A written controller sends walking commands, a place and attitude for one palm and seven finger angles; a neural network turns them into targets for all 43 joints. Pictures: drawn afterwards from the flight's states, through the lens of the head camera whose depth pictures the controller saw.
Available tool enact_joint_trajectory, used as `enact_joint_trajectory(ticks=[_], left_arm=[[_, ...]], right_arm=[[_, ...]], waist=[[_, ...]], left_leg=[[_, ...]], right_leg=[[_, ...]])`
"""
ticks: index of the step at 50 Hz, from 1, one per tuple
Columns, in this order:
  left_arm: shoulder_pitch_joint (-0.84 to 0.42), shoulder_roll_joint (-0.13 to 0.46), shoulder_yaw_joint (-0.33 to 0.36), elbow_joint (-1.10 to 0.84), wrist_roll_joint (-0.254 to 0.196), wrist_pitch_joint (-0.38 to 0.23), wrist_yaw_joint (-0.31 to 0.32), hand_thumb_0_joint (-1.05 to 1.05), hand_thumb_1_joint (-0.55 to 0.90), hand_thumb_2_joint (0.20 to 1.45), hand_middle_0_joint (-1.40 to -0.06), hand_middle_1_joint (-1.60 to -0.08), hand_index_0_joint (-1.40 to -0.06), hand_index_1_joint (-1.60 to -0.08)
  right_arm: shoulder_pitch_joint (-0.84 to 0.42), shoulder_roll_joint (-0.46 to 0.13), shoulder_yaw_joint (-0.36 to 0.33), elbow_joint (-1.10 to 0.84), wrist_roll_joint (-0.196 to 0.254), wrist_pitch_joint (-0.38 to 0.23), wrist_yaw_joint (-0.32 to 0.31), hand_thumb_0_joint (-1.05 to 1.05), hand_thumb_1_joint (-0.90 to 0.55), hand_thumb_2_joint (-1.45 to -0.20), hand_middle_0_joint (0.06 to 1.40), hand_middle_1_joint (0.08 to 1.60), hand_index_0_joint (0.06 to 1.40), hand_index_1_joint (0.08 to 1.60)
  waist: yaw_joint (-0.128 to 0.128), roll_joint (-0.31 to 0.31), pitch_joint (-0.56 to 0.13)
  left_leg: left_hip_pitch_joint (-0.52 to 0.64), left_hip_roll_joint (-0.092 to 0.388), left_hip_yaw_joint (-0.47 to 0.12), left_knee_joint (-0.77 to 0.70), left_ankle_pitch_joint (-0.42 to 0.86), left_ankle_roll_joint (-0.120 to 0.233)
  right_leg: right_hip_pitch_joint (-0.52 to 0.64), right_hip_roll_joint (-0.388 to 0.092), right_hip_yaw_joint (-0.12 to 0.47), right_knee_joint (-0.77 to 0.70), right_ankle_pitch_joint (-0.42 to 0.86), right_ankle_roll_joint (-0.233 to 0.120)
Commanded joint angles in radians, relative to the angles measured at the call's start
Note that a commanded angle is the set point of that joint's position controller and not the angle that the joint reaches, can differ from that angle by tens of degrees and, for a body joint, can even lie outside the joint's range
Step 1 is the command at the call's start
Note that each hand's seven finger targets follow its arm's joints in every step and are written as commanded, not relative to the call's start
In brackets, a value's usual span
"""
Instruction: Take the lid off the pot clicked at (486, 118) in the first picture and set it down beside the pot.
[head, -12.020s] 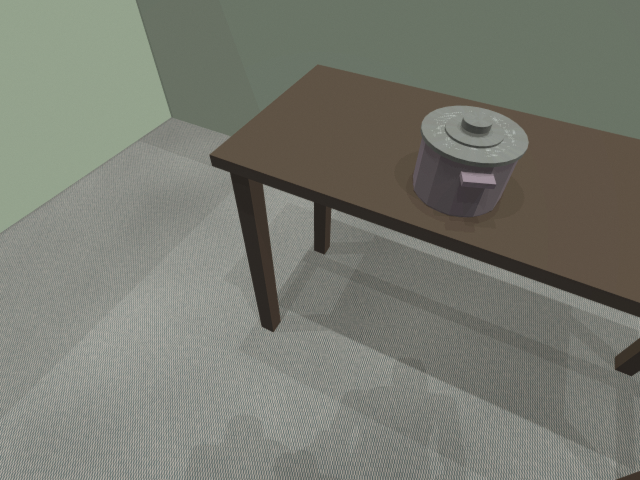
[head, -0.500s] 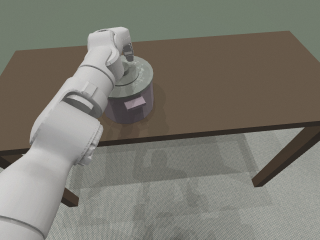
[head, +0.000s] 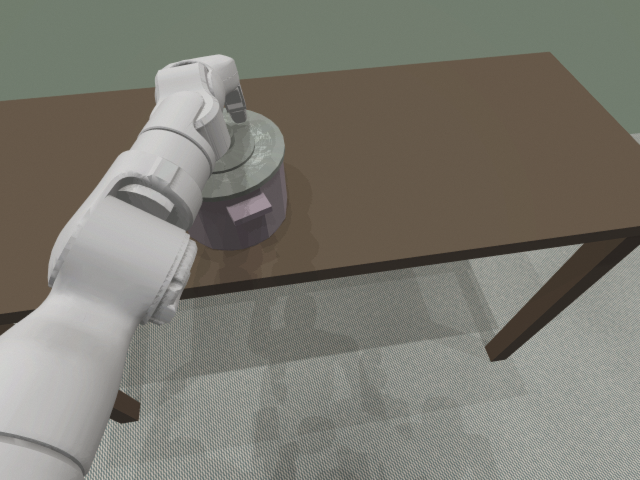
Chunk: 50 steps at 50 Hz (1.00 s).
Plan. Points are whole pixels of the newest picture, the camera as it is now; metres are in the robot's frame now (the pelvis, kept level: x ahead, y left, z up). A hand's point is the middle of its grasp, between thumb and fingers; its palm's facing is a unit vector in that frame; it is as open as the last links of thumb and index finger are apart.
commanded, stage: lower the open fingers around the knob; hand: left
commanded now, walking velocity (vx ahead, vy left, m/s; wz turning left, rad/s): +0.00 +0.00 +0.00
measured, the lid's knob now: (215, 137) +0.53 +0.08 +0.13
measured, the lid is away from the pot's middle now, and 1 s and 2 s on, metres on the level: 0.00 0.00 0.00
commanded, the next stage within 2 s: close the fingers and squeeze the knob in 1.26 s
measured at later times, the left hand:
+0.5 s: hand (213, 130) +0.50 +0.08 +0.17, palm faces -0.38 -0.12 -0.91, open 10.1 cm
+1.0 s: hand (214, 129) +0.50 +0.08 +0.16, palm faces -0.39 -0.11 -0.91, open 10.1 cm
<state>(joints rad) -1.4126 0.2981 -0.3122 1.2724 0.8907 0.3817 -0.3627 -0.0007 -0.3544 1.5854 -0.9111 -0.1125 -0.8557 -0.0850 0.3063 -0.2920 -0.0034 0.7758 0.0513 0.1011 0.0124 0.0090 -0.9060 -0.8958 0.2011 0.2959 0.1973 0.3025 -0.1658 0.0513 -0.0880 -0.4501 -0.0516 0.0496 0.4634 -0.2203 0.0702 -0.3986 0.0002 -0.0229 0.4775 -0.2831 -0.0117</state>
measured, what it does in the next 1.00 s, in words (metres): stands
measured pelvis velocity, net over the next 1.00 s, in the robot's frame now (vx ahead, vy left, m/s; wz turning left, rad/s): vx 0.00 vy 0.00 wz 0.00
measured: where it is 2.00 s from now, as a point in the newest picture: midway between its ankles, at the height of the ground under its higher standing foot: outside the picture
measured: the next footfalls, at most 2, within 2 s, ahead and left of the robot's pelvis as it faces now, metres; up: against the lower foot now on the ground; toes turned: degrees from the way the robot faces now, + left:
none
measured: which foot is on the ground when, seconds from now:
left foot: down 0.00-1.00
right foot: down 0.00-1.00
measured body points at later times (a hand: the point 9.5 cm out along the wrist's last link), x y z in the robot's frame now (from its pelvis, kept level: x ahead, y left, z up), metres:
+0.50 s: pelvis +0.00 +0.00 +0.00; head +0.06 -0.02 +0.45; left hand +0.52 +0.08 +0.22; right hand +0.04 -0.27 -0.14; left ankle +0.00 +0.08 -0.74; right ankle -0.04 -0.11 -0.74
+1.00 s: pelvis +0.00 +0.00 +0.00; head +0.06 -0.02 +0.45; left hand +0.52 +0.08 +0.22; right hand +0.02 -0.28 -0.14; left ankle +0.00 +0.08 -0.74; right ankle -0.04 -0.11 -0.74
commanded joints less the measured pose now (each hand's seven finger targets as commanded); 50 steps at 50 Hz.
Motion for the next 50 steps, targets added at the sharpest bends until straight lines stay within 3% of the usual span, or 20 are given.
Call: enact_joint_trajectory(ticks=[1, 3, 4, 5, 6, 8, 9, 13, 14, 19, 22, 24, 30, 34, 36, 39, 41, 44, 47, 50], left_arm=[[-0.449, 0.139, -0.003, -0.098, 0.017, 0.003, 0.010, 0.000, -0.363, 1.586, -0.852, -0.081, -0.852, -0.081], [-0.483, 0.114, -0.017, -0.117, 0.009, 0.011, 0.009, 0.000, -0.363, 1.586, -0.852, -0.081, -0.852, -0.081], [-0.469, 0.129, 0.004, -0.109, -0.005, 0.009, 0.009, 0.000, -0.363, 1.586, -0.852, -0.081, -0.852, -0.081], [-0.480, 0.193, 0.041, -0.124, 0.006, 0.009, 0.013, 0.000, -0.363, 1.586, -0.852, -0.081, -0.852, -0.081], [-0.491, 0.192, 0.036, -0.127, 0.008, 0.010, 0.011, 0.000, -0.363, 1.586, -0.852, -0.081, -0.852, -0.081], [-0.461, 0.157, 0.015, -0.085, 0.003, 0.017, 0.005, 0.000, -0.363, 1.586, -0.852, -0.081, -0.852, -0.081], [-0.466, 0.115, -0.006, -0.121, -0.013, 0.009, 0.001, 0.000, -0.363, 1.586, -0.852, -0.081, -0.852, -0.081], [-0.440, 0.192, 0.036, -0.138, 0.015, 0.004, 0.000, 0.000, -0.363, 1.586, -0.852, -0.081, -0.852, -0.081], [-0.445, 0.164, 0.018, -0.156, -0.002, -0.003, -0.003, 0.000, -0.363, 1.586, -0.852, -0.081, -0.852, -0.081], [-0.417, 0.167, 0.020, -0.164, 0.000, -0.005, -0.002, 0.000, -0.363, 1.586, -0.852, -0.081, -0.852, -0.081], [-0.402, 0.222, 0.048, -0.133, 0.018, 0.000, 0.004, 0.000, -0.363, 1.586, -0.852, -0.081, -0.852, -0.081], [-0.405, 0.179, 0.018, -0.129, 0.003, 0.001, 0.000, 0.000, -0.363, 1.586, -0.852, -0.081, -0.852, -0.081], [-0.415, 0.207, 0.031, -0.128, 0.017, 0.008, 0.003, 0.000, -0.363, 1.586, -0.852, -0.081, -0.852, -0.081], [-0.421, 0.147, 0.001, -0.120, 0.001, 0.009, 0.000, 0.000, -0.363, 1.586, -0.852, -0.081, -0.852, -0.081], [-0.438, 0.233, 0.055, -0.124, 0.014, 0.010, 0.003, 0.000, -0.363, 1.586, -0.852, -0.081, -0.852, -0.081], [-0.429, 0.150, 0.001, -0.121, -0.011, 0.011, -0.006, 0.000, -0.363, 1.586, -0.852, -0.081, -0.852, -0.081], [-0.434, 0.172, 0.014, -0.142, 0.006, 0.006, -0.006, 0.000, -0.363, 1.586, -0.852, -0.081, -0.852, -0.081], [-0.398, 0.150, 0.002, -0.087, -0.003, 0.006, -0.006, 0.000, -0.363, 1.586, -0.852, -0.081, -0.852, -0.081], [-0.424, 0.193, 0.026, -0.101, 0.005, 0.009, -0.002, 0.000, -0.363, 1.586, -0.852, -0.081, -0.852, -0.081], [-0.411, 0.175, 0.021, -0.131, 0.005, 0.001, -0.001, 0.000, -0.363, 1.586, -0.852, -0.081, -0.852, -0.081]], right_arm=[[0.038, -0.151, -0.039, -0.080, 0.004, -0.012, -0.011, 0.000, -0.900, -0.900, 0.200, 0.300, 0.200, 0.300], [0.038, -0.151, -0.042, -0.073, 0.005, -0.012, -0.011, 0.000, -0.900, -0.900, 0.200, 0.300, 0.200, 0.300], [0.040, -0.155, -0.044, -0.075, 0.002, -0.012, -0.014, 0.000, -0.900, -0.900, 0.200, 0.300, 0.200, 0.300], [0.040, -0.156, -0.041, -0.075, 0.002, -0.010, -0.014, 0.000, -0.900, -0.900, 0.200, 0.300, 0.200, 0.300], [0.034, -0.153, -0.039, -0.080, 0.001, -0.009, -0.015, 0.000, -0.900, -0.900, 0.200, 0.300, 0.200, 0.300], [0.033, -0.150, -0.038, -0.076, 0.005, -0.010, -0.017, 0.000, -0.900, -0.900, 0.200, 0.300, 0.200, 0.300], [0.029, -0.151, -0.040, -0.081, 0.004, -0.008, -0.016, 0.000, -0.900, -0.900, 0.200, 0.300, 0.200, 0.300], [0.025, -0.148, -0.038, -0.092, 0.003, -0.004, -0.014, 0.000, -0.900, -0.900, 0.200, 0.300, 0.200, 0.300], [0.021, -0.148, -0.038, -0.100, 0.002, -0.002, -0.015, 0.000, -0.900, -0.900, 0.200, 0.300, 0.200, 0.300], [0.012, -0.145, -0.037, -0.110, 0.005, 0.002, -0.012, 0.000, -0.900, -0.900, 0.200, 0.300, 0.200, 0.300], [0.015, -0.145, -0.032, -0.104, 0.009, 0.006, -0.015, 0.000, -0.900, -0.900, 0.200, 0.300, 0.200, 0.300], [0.013, -0.144, -0.032, -0.105, 0.011, 0.006, -0.016, 0.000, -0.900, -0.900, 0.200, 0.300, 0.200, 0.300], [0.009, -0.149, -0.030, -0.101, 0.012, 0.011, -0.016, 0.000, -0.900, -0.900, 0.200, 0.300, 0.200, 0.300], [0.014, -0.150, -0.035, -0.098, 0.009, 0.010, -0.015, 0.000, -0.900, -0.900, 0.200, 0.300, 0.200, 0.300], [0.020, -0.155, -0.033, -0.096, 0.009, 0.011, -0.019, 0.000, -0.900, -0.900, 0.200, 0.300, 0.200, 0.300], [0.015, -0.154, -0.033, -0.098, 0.011, 0.009, -0.021, 0.000, -0.900, -0.900, 0.200, 0.300, 0.200, 0.300], [0.020, -0.153, -0.036, -0.098, 0.006, 0.007, -0.017, 0.000, -0.900, -0.900, 0.200, 0.300, 0.200, 0.300], [0.020, -0.156, -0.031, -0.090, 0.009, 0.011, -0.020, 0.000, -0.900, -0.900, 0.200, 0.300, 0.200, 0.300], [0.023, -0.156, -0.031, -0.091, 0.008, 0.010, -0.022, 0.000, -0.900, -0.900, 0.200, 0.300, 0.200, 0.300], [0.024, -0.150, -0.036, -0.097, 0.004, 0.007, -0.016, 0.000, -0.900, -0.900, 0.200, 0.300, 0.200, 0.300]], waist=[[-0.012, -0.103, -0.345], [-0.019, -0.114, -0.339], [-0.013, -0.116, -0.344], [-0.008, -0.125, -0.371], [-0.010, -0.121, -0.388], [-0.017, -0.145, -0.364], [-0.014, -0.105, -0.372], [-0.005, -0.139, -0.380], [-0.003, -0.113, -0.380], [0.005, -0.105, -0.357], [0.002, -0.127, -0.350], [0.000, -0.120, -0.332], [-0.001, -0.109, -0.350], [-0.008, -0.107, -0.343], [-0.006, -0.148, -0.368], [-0.011, -0.138, -0.356], [-0.005, -0.126, -0.370], [-0.010, -0.124, -0.305], [-0.011, -0.138, -0.327], [-0.001, -0.100, -0.371]], left_leg=[[0.296, 0.001, -0.083, 0.018, 0.303, 0.014], [0.307, 0.003, -0.086, 0.017, 0.288, 0.015], [0.302, 0.006, -0.085, 0.021, 0.315, 0.019], [0.302, 0.003, -0.086, 0.019, 0.309, 0.016], [0.300, -0.001, -0.080, 0.021, 0.310, 0.017], [0.291, -0.002, -0.079, 0.022, 0.300, 0.018], [0.304, 0.003, -0.078, 0.025, 0.338, 0.019], [0.297, -0.004, -0.071, 0.029, 0.334, 0.019], [0.292, -0.004, -0.072, 0.032, 0.350, 0.021], [0.293, -0.003, -0.074, 0.030, 0.343, 0.020], [0.269, -0.006, -0.065, 0.020, 0.303, 0.019], [0.256, -0.005, -0.062, 0.022, 0.299, 0.021], [0.265, -0.002, -0.063, 0.022, 0.284, 0.017], [0.279, 0.002, -0.072, 0.026, 0.300, 0.020], [0.266, -0.001, -0.066, 0.021, 0.277, 0.019], [0.258, -0.003, -0.062, 0.021, 0.277, 0.024], [0.281, -0.004, -0.072, 0.025, 0.290, 0.020], [0.249, 0.000, -0.067, 0.021, 0.275, 0.020], [0.244, -0.005, -0.063, 0.017, 0.243, 0.021], [0.293, 0.000, -0.073, 0.032, 0.309, 0.018]], right_leg=[[0.008, 0.037, -0.002, -0.035, 0.391, -0.023], [-0.006, 0.039, -0.007, -0.039, 0.377, -0.020], [0.004, 0.035, -0.006, -0.039, 0.395, -0.023], [0.032, 0.035, -0.001, -0.034, 0.404, -0.020], [0.044, 0.034, 0.004, -0.032, 0.420, -0.020], [0.032, 0.035, 0.000, -0.034, 0.413, -0.017], [0.021, 0.030, -0.001, -0.033, 0.432, -0.021], [0.059, 0.033, 0.005, -0.031, 0.453, -0.017], [0.059, 0.029, 0.005, -0.031, 0.469, -0.021], [0.049, 0.030, 0.000, -0.034, 0.450, -0.023], [0.075, 0.033, 0.005, -0.033, 0.441, -0.018], [0.062, 0.031, 0.000, -0.036, 0.439, -0.020], [0.060, 0.031, 0.004, -0.030, 0.424, -0.019], [0.025, 0.034, -0.004, -0.033, 0.407, -0.022], [0.067, 0.035, 0.005, -0.033, 0.417, -0.016], [0.053, 0.030, 0.002, -0.036, 0.424, -0.017], [0.048, 0.034, 0.002, -0.032, 0.417, -0.017], [0.018, 0.035, -0.005, -0.036, 0.394, -0.021], [0.044, 0.035, 0.003, -0.039, 0.386, -0.016], [0.035, 0.035, 0.001, -0.026, 0.416, -0.020]])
